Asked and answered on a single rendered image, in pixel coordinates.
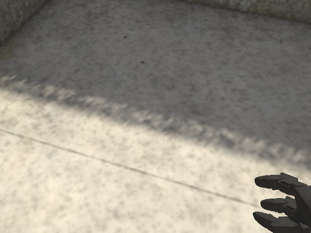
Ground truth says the right robot hand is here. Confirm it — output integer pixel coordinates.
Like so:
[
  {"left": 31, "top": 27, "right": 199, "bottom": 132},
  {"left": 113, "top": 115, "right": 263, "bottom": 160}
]
[{"left": 253, "top": 172, "right": 311, "bottom": 233}]

